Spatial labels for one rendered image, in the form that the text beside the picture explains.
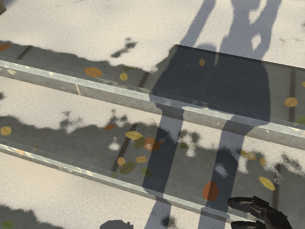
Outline stairs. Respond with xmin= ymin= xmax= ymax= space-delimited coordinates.
xmin=0 ymin=66 xmax=305 ymax=229

